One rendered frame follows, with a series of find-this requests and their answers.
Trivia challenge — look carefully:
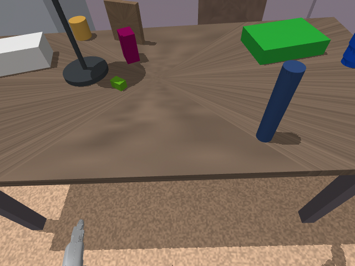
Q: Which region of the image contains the table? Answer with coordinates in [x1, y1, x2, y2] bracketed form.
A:
[0, 17, 355, 230]

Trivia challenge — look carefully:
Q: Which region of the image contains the desk lamp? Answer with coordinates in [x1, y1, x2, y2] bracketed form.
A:
[52, 0, 109, 86]

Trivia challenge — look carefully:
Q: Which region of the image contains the left robot hand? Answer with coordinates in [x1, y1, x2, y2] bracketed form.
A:
[62, 219, 86, 266]

